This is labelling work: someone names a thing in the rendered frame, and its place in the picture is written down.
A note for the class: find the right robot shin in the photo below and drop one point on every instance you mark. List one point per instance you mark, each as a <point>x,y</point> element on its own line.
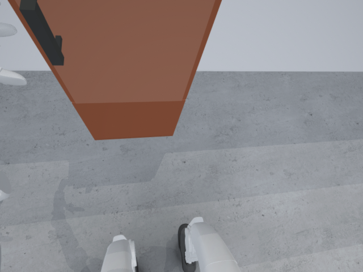
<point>188,256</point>

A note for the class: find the left robot upper arm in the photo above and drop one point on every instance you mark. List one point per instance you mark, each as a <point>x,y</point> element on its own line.
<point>5,191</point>

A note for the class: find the cupboard door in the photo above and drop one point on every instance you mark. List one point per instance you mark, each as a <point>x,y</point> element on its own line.
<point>119,51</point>

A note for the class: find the robot left hand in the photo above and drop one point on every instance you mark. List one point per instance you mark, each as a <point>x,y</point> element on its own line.
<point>7,76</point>

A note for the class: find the right robot thigh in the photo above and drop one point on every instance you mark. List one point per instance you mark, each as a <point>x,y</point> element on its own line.
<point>212,253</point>

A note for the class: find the handle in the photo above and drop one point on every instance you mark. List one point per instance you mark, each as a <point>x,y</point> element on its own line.
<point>39,26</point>

